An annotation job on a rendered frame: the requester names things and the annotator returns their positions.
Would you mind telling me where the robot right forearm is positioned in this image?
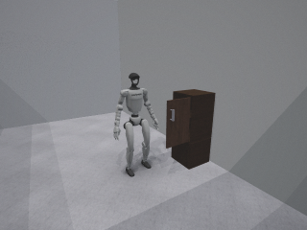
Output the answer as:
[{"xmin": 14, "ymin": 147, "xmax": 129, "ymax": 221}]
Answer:
[{"xmin": 114, "ymin": 105, "xmax": 121, "ymax": 126}]

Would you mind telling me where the handle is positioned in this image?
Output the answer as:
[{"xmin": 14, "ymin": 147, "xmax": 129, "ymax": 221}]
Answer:
[{"xmin": 170, "ymin": 109, "xmax": 175, "ymax": 122}]

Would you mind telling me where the robot right upper arm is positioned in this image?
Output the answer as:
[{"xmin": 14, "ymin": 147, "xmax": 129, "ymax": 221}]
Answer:
[{"xmin": 117, "ymin": 89, "xmax": 129, "ymax": 111}]

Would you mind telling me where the left robot foot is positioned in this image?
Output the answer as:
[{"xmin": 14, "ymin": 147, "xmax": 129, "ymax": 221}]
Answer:
[{"xmin": 141, "ymin": 159, "xmax": 152, "ymax": 169}]

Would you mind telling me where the cupboard door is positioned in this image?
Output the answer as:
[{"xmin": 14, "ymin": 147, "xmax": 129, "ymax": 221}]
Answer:
[{"xmin": 166, "ymin": 97, "xmax": 191, "ymax": 149}]

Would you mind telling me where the robot left upper arm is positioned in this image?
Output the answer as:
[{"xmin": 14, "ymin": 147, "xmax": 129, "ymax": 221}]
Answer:
[{"xmin": 141, "ymin": 88, "xmax": 150, "ymax": 107}]

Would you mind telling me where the robot left shin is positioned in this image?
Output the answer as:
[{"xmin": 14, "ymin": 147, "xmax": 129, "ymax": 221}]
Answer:
[{"xmin": 142, "ymin": 145, "xmax": 150, "ymax": 163}]

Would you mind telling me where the robot left forearm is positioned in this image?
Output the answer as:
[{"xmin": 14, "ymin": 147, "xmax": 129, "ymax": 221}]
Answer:
[{"xmin": 147, "ymin": 105, "xmax": 156, "ymax": 119}]

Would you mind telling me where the right robot hand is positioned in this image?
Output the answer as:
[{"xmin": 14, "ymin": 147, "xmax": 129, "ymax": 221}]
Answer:
[{"xmin": 113, "ymin": 126, "xmax": 121, "ymax": 141}]

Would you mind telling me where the left robot hand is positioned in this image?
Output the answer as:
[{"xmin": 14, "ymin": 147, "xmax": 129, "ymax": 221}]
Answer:
[{"xmin": 152, "ymin": 118, "xmax": 160, "ymax": 130}]

